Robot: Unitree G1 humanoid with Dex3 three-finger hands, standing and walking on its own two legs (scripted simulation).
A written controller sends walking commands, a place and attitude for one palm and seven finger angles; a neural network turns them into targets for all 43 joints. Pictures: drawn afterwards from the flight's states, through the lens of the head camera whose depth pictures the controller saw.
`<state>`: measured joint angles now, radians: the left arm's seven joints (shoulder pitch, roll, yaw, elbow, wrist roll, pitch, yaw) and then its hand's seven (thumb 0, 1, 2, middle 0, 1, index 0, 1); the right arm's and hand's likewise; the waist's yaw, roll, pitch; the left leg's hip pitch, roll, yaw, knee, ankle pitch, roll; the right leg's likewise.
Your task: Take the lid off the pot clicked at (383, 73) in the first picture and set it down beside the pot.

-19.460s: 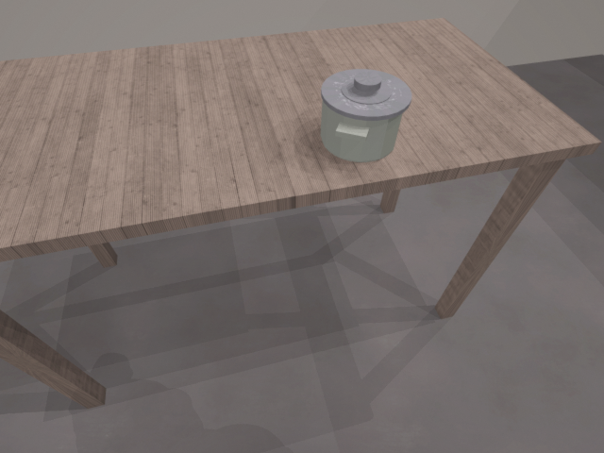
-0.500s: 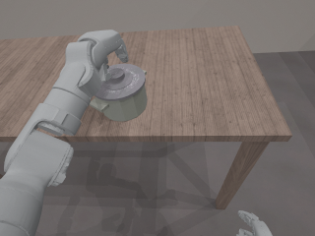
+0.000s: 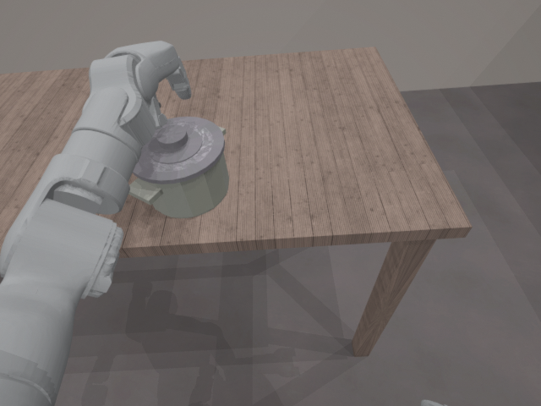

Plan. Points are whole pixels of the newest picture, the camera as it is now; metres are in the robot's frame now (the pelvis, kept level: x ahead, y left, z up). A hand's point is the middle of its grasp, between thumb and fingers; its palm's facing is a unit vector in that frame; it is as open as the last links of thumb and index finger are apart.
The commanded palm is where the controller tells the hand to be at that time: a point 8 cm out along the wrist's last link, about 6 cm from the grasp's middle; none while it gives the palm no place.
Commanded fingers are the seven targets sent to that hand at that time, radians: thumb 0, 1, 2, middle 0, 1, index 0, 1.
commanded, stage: move the open hand above the knob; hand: left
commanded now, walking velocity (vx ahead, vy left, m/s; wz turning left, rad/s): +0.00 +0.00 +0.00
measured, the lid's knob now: (172, 137) +0.49 +0.15 +0.16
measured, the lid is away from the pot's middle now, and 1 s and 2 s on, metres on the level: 0.00 0.00 0.00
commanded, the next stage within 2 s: lower the open fingers around the knob in 0.40 s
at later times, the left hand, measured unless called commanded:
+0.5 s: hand (163, 108) +0.46 +0.13 +0.22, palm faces -0.25 -0.05 -0.97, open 9.9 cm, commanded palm +0.44 +0.15 +0.29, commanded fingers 0.00 -0.38 1.71 -0.88 -0.08 -0.88 -0.08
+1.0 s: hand (161, 131) +0.46 +0.15 +0.19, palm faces -0.34 -0.12 -0.93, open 9.9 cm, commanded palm +0.44 +0.16 +0.25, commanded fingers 0.00 -0.38 1.71 -0.88 -0.08 -0.88 -0.08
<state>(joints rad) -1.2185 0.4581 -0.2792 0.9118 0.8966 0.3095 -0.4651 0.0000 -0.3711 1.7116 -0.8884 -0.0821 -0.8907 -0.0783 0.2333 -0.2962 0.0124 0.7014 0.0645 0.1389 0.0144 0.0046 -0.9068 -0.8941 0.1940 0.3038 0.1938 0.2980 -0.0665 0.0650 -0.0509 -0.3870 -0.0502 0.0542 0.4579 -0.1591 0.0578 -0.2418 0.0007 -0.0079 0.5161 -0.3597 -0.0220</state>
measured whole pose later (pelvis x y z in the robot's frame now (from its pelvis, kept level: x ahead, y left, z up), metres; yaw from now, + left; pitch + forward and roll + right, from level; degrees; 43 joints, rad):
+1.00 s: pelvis +0.00 +0.00 +0.00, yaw +1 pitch +5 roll +1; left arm -1.18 0.41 -0.29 0.95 0.87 0.35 -0.49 0.00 -0.37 1.71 -0.89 -0.08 -0.89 -0.08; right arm 0.21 -0.29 0.03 0.70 0.06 0.13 -0.01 0.00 -0.91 -0.89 0.20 0.30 0.20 0.30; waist -0.06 0.06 -0.06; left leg -0.40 -0.05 0.04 0.47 -0.16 0.06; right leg -0.25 0.00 -0.02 0.52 -0.36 -0.02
